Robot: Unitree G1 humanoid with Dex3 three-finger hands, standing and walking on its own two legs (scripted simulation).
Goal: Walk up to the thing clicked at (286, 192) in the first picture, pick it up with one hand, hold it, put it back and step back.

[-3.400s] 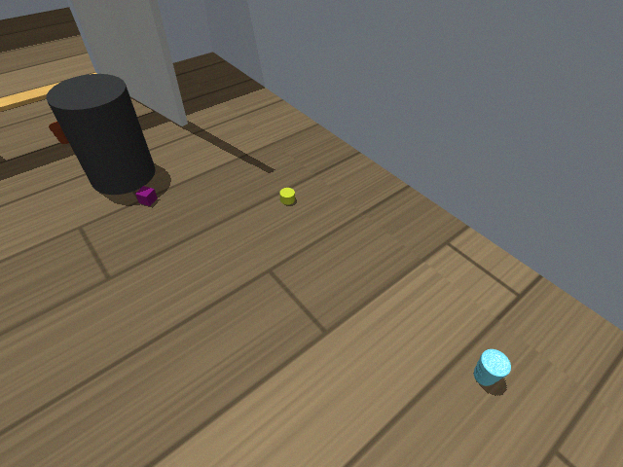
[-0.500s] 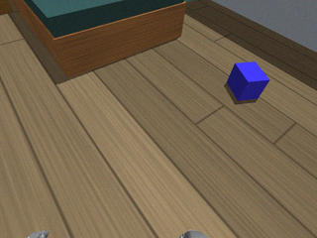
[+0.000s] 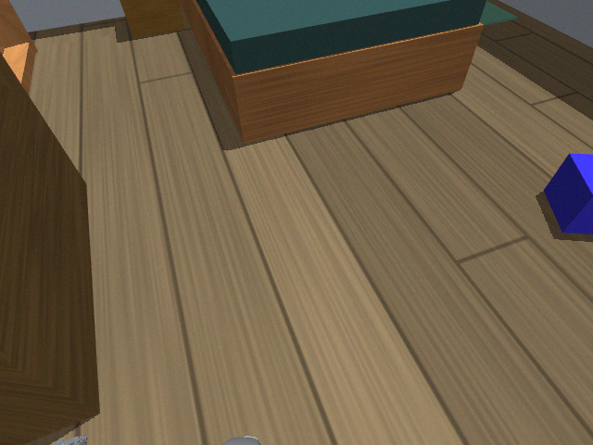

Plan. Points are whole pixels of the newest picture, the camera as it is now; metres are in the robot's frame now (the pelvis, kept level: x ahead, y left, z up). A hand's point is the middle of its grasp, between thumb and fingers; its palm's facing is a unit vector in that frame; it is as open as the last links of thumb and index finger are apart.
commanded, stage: walk up
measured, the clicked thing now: out of the picture -0.13 -1.36 -0.74
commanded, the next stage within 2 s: stand in 1.26 s
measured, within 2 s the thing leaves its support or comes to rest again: neither
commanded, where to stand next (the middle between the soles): +0.10 +0.00 m, yaw +5 degrees
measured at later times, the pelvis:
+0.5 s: pelvis +0.01 +0.01 -0.01, yaw +7 degrees
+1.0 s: pelvis +0.04 +0.00 +0.01, yaw +9 degrees
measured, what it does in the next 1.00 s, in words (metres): steps on the spot: left foot, then right foot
